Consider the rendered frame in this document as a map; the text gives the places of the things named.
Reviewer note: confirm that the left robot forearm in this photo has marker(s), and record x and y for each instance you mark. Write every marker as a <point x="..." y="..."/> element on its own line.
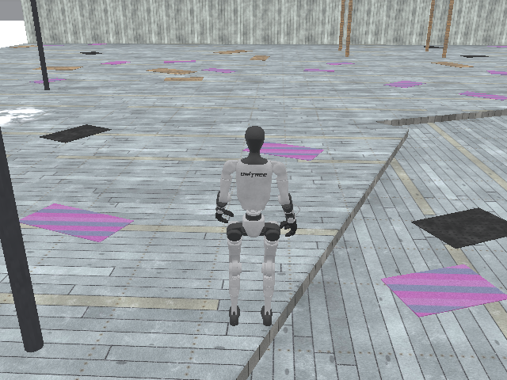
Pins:
<point x="220" y="207"/>

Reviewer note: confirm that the left robot hand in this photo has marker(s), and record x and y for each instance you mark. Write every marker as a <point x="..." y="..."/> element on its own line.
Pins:
<point x="221" y="219"/>

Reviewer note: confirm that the left robot shin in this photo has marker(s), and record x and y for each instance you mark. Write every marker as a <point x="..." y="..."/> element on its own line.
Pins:
<point x="234" y="287"/>

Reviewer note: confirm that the right robot hand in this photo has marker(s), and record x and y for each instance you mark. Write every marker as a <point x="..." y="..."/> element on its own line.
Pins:
<point x="287" y="225"/>

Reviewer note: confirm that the right robot upper arm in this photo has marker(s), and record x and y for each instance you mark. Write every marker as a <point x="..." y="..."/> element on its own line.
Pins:
<point x="282" y="181"/>

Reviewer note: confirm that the left robot upper arm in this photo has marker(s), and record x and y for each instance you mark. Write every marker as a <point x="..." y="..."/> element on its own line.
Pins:
<point x="225" y="182"/>

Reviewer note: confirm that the robot torso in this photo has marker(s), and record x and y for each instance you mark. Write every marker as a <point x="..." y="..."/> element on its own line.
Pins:
<point x="253" y="192"/>

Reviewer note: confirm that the right robot forearm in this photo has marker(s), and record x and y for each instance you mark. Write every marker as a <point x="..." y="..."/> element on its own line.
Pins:
<point x="288" y="211"/>

